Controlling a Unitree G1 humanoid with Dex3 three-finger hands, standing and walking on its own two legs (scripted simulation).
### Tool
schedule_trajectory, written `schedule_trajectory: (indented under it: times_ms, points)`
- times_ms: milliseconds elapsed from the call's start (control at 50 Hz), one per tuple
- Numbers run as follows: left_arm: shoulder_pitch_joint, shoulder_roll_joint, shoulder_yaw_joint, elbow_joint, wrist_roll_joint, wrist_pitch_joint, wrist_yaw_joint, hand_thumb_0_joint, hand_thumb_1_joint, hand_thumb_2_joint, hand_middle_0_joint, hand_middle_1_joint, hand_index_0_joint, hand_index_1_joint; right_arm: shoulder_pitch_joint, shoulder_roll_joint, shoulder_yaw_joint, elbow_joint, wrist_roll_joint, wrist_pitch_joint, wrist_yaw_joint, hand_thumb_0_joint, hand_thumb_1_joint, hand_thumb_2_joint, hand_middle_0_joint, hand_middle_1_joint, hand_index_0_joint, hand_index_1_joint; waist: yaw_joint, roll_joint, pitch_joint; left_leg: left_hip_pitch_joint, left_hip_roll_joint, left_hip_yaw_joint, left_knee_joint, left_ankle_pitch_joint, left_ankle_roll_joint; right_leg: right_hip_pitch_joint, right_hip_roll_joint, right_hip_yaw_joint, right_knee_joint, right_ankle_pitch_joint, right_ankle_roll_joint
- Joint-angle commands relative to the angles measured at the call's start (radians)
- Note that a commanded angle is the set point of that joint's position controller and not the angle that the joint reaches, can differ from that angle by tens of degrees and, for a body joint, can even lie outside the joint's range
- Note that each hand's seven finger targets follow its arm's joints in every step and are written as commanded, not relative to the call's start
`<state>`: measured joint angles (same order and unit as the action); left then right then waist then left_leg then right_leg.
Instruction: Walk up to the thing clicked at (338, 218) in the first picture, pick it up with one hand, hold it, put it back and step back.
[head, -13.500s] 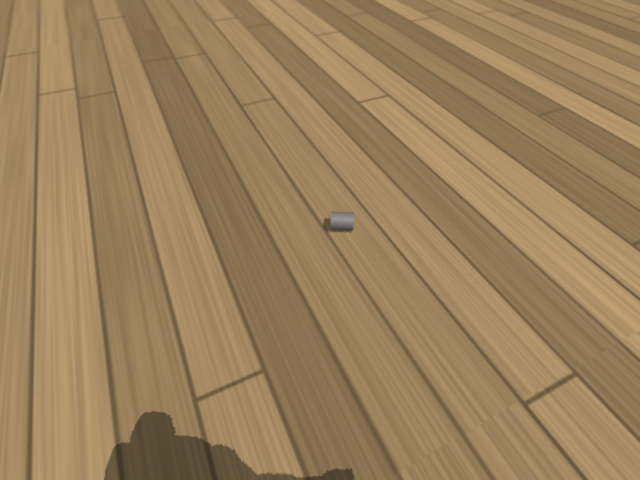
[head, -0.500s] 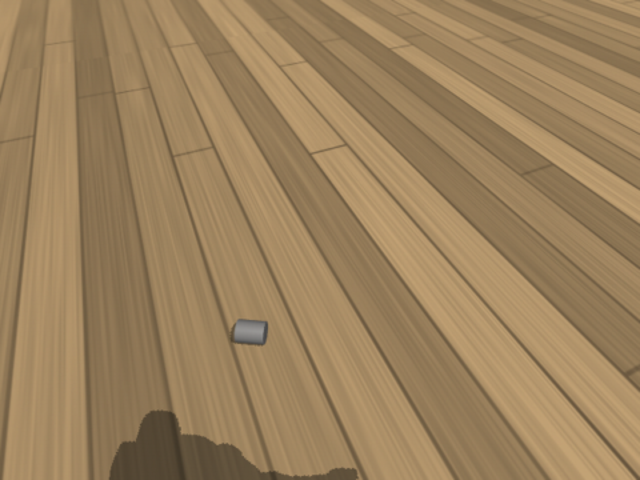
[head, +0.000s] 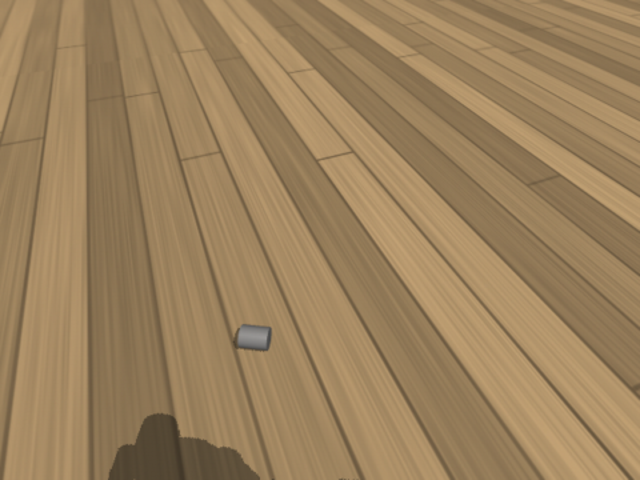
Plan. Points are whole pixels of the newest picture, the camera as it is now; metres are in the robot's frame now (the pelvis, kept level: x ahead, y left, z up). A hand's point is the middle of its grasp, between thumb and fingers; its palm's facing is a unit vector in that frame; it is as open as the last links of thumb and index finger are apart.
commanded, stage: walk up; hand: left
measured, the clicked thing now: (255, 337) +0.72 +0.26 -0.74
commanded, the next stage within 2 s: none
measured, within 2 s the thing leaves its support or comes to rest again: neither
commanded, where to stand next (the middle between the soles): +0.34 +0.02 m, yaw +0 degrees
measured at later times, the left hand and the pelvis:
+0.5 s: hand (103, 470) +0.18 +0.33 -0.15, palm faces -0.06 -0.94 -0.34, open 7.4 cm; pelvis +0.13 +0.05 -0.01, yaw +0 degrees
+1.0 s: hand (168, 376) +0.33 +0.29 -0.18, palm faces +0.01 -0.94 -0.34, open 7.4 cm; pelvis +0.25 +0.03 -0.03, yaw +2 degrees
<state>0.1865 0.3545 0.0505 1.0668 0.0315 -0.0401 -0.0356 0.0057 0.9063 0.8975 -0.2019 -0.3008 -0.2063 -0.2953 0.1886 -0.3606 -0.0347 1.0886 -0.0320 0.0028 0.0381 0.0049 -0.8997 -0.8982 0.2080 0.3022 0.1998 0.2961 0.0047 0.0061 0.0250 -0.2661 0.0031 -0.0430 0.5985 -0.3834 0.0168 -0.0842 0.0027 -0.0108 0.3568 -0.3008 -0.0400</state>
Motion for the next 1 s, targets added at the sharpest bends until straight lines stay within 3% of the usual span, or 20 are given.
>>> schedule_trajectory:
  times_ms: [0, 80, 140, 160, 180, 200, 240, 320, 460, 560, 580, 600, 620, 640, 700, 800, 860, 900, 920, 980]
  points:
    - [0.036, 0.311, 0.095, -0.096, 0.001, -0.028, 0.024, 0.000, 0.900, 0.900, -0.200, -0.300, -0.200, -0.300, -0.081, -0.234, -0.078, -0.139, -0.004, -0.044, 0.006, 0.000, -0.900, -0.900, 0.200, 0.300, 0.200, 0.300, 0.045, -0.053, 0.116, -0.380, 0.070, -0.062, 0.209, -0.008, -0.007, 0.131, -0.328, 0.341, -0.242, -0.228, -0.192]
    - [-0.058, 0.309, 0.090, -0.175, 0.011, -0.027, 0.002, 0.000, 0.900, 0.900, -0.200, -0.300, -0.200, -0.300, 0.013, -0.208, -0.093, -0.162, -0.004, -0.047, 0.032, 0.000, -0.900, -0.900, 0.200, 0.300, 0.200, 0.300, -0.016, -0.200, 0.080, -0.054, 0.079, 0.041, 0.021, 0.048, -0.013, -0.105, -0.234, 0.140, -0.167, -0.148, -0.140]
    - [-0.024, 0.233, 0.064, -0.201, 0.006, -0.009, -0.003, 0.000, 0.900, 0.900, -0.200, -0.300, -0.200, -0.300, 0.240, -0.252, -0.132, -0.100, -0.014, -0.064, 0.009, 0.000, -0.900, -0.900, 0.200, 0.300, 0.200, 0.300, -0.120, 0.034, -0.015, 0.355, 0.007, 0.084, -0.129, 0.143, -0.008, -0.327, -0.129, 0.010, 0.265, -0.061, -0.084]
    - [0.058, 0.157, 0.043, -0.204, -0.003, -0.003, -0.007, 0.000, 0.900, 0.900, -0.200, -0.300, -0.200, -0.300, 0.315, -0.327, -0.155, -0.101, -0.025, -0.071, -0.005, 0.000, -0.900, -0.900, 0.200, 0.300, 0.200, 0.300, -0.137, 0.288, -0.042, 0.419, 0.147, -0.154, -0.274, -0.133, 0.045, -0.460, -0.008, -0.044, 0.583, -0.211, -0.040]
    - [0.080, 0.169, 0.045, -0.206, -0.013, 0.001, 0.000, 0.000, 0.900, 0.900, -0.200, -0.300, -0.200, -0.300, 0.275, -0.406, -0.156, -0.146, -0.027, -0.081, -0.007, 0.000, -0.900, -0.900, 0.200, 0.300, 0.200, 0.300, -0.114, 0.299, -0.026, 0.293, 0.362, -0.651, -0.471, -0.429, 0.134, -0.562, 0.089, 0.092, 0.748, -0.294, -0.025]
    - [0.056, 0.274, 0.061, -0.199, -0.014, 0.004, 0.009, 0.000, 0.900, 0.900, -0.200, -0.300, -0.200, -0.300, 0.172, -0.415, -0.156, -0.187, 0.007, -0.081, -0.005, 0.000, -0.900, -0.900, 0.200, 0.300, 0.200, 0.300, -0.083, 0.155, 0.034, 0.145, 0.401, -0.666, -0.484, -0.492, 0.198, -0.507, 0.011, 0.193, 0.783, -0.250, -0.039]
    - [0.141, 0.288, 0.061, -0.164, -0.032, 0.005, 0.005, 0.000, 0.900, 0.900, -0.200, -0.300, -0.200, -0.300, 0.068, -0.334, -0.119, -0.239, 0.010, -0.087, -0.011, 0.000, -0.900, -0.900, 0.200, 0.300, 0.200, 0.300, -0.005, 0.098, 0.089, 0.128, 0.337, -0.431, -0.425, -0.327, 0.193, -0.531, -0.050, 0.176, 0.777, -0.122, -0.025]
    - [0.161, 0.271, 0.062, -0.158, -0.016, 0.009, -0.018, 0.000, 0.900, 0.900, -0.200, -0.300, -0.200, -0.300, 0.108, -0.302, -0.108, -0.254, 0.011, -0.102, -0.015, 0.000, -0.900, -0.900, 0.200, 0.300, 0.200, 0.300, -0.013, 0.129, 0.089, 0.082, 0.271, -0.197, -0.427, -0.051, 0.177, -0.436, -0.069, 0.112, 0.590, -0.021, 0.029]
    - [0.044, 0.246, 0.072, -0.236, -0.003, 0.001, -0.050, 0.000, 0.900, 0.900, -0.200, -0.300, -0.200, -0.300, 0.131, -0.324, -0.113, -0.299, 0.015, -0.103, -0.009, 0.000, -0.900, -0.900, 0.200, 0.300, 0.200, 0.300, -0.035, 0.124, 0.107, 0.011, 0.249, -0.101, -0.403, -0.101, 0.183, -0.322, -0.089, 0.010, 0.319, 0.072, 0.027]
    - [0.208, 0.260, 0.095, -0.203, -0.005, -0.031, -0.024, 0.000, 0.900, 0.900, -0.200, -0.300, -0.200, -0.300, 0.146, -0.258, -0.081, -0.328, 0.015, -0.085, -0.013, 0.000, -0.900, -0.900, 0.200, 0.300, 0.200, 0.300, 0.058, -0.018, -0.008, -0.046, 0.171, 0.005, -0.010, 0.237, 0.122, 0.033, -0.019, -0.033, 0.145, 0.048, -0.001]
    - [0.241, 0.297, 0.100, -0.203, 0.004, -0.040, -0.002, 0.000, 0.900, 0.900, -0.200, -0.300, -0.200, -0.300, 0.185, -0.184, -0.051, -0.331, 0.027, -0.081, -0.023, 0.000, -0.900, -0.900, 0.200, 0.300, 0.200, 0.300, 0.071, -0.189, -0.034, -0.117, 0.088, 0.079, 0.235, 0.236, 0.070, 0.088, -0.125, 0.135, 0.036, 0.056, -0.036]
    - [0.244, 0.363, 0.107, -0.235, -0.003, -0.045, 0.011, 0.000, 0.900, 0.900, -0.200, -0.300, -0.200, -0.300, 0.195, -0.133, -0.032, -0.358, 0.031, -0.079, -0.024, 0.000, -0.900, -0.900, 0.200, 0.300, 0.200, 0.300, 0.056, -0.338, -0.028, -0.306, -0.043, 0.101, 0.432, -0.139, 0.009, 0.137, -0.366, 0.526, -0.071, 0.134, -0.142]
    - [0.222, 0.386, 0.107, -0.241, -0.019, -0.038, 0.009, 0.000, 0.900, 0.900, -0.200, -0.300, -0.200, -0.300, 0.183, -0.238, -0.060, -0.326, 0.027, -0.066, -0.041, 0.000, -0.900, -0.900, 0.200, 0.300, 0.200, 0.300, 0.060, -0.202, 0.001, -0.294, -0.017, 0.004, 0.526, -0.213, 0.015, 0.041, -0.427, 0.580, -0.046, 0.214, -0.257]
    - [0.207, 0.363, 0.101, -0.249, -0.034, -0.034, 0.014, 0.000, 0.900, 0.900, -0.200, -0.300, -0.200, -0.300, 0.194, -0.248, -0.065, -0.311, 0.032, -0.063, -0.047, 0.000, -0.900, -0.900, 0.200, 0.300, 0.200, 0.300, 0.048, -0.143, 0.021, -0.282, 0.003, -0.045, 0.565, -0.200, 0.016, -0.006, -0.406, 0.497, -0.020, 0.290, -0.278]
    - [0.124, 0.305, 0.073, -0.276, -0.032, -0.032, 0.029, 0.000, 0.900, 0.900, -0.200, -0.300, -0.200, -0.300, 0.211, -0.229, -0.062, -0.280, 0.044, -0.058, -0.038, 0.000, -0.900, -0.900, 0.200, 0.300, 0.200, 0.300, 0.004, -0.168, 0.006, -0.224, 0.035, -0.028, 0.471, -0.101, 0.010, -0.077, -0.289, 0.233, 0.024, 0.432, -0.214]
    - [0.080, 0.286, 0.050, -0.293, -0.019, -0.025, 0.044, 0.000, 0.900, 0.900, -0.200, -0.300, -0.200, -0.300, 0.150, -0.179, -0.049, -0.262, 0.030, -0.046, -0.038, 0.000, -0.900, -0.900, 0.200, 0.300, 0.200, 0.300, 0.015, -0.180, -0.052, -0.061, 0.028, 0.055, 0.122, 0.025, -0.014, -0.123, -0.265, 0.111, 0.161, 0.710, -0.186]
    - [0.013, 0.267, 0.029, -0.297, -0.044, -0.006, 0.048, 0.000, 0.900, 0.900, -0.200, -0.300, -0.200, -0.300, 0.155, -0.195, -0.062, -0.237, 0.024, -0.050, -0.046, 0.000, -0.900, -0.900, 0.200, 0.300, 0.200, 0.300, -0.034, -0.091, -0.062, 0.110, 0.006, 0.069, -0.065, 0.313, 0.012, -0.248, -0.223, 0.079, 0.276, 0.516, -0.106]
    - [0.044, 0.206, 0.011, -0.298, -0.057, 0.009, 0.047, 0.000, 0.900, 0.900, -0.200, -0.300, -0.200, -0.300, 0.075, -0.298, -0.080, -0.270, 0.010, -0.056, -0.050, 0.000, -0.900, -0.900, 0.200, 0.300, 0.200, 0.300, 0.005, 0.095, -0.088, 0.123, 0.239, -0.244, -0.143, 0.514, 0.103, -0.327, -0.075, 0.023, 0.371, 0.116, -0.006]
    - [0.057, 0.238, 0.021, -0.254, -0.061, 0.028, 0.054, 0.000, 0.900, 0.900, -0.200, -0.300, -0.200, -0.300, 0.024, -0.333, -0.077, -0.273, 0.033, -0.054, -0.047, 0.000, -0.900, -0.900, 0.200, 0.300, 0.200, 0.300, 0.007, 0.158, -0.094, -0.008, 0.327, -0.336, -0.165, 0.462, 0.218, -0.200, -0.017, 0.002, 0.457, -0.136, 0.007]
    - [0.068, 0.231, 0.021, -0.196, -0.046, 0.029, 0.053, 0.000, 0.900, 0.900, -0.200, -0.300, -0.200, -0.300, -0.070, -0.280, -0.051, -0.264, 0.026, -0.046, -0.050, 0.000, -0.900, -0.900, 0.200, 0.300, 0.200, 0.300, 0.038, 0.164, -0.078, -0.007, 0.252, -0.219, -0.109, 0.465, 0.181, -0.184, -0.037, 0.027, 0.370, -0.156, -0.003]
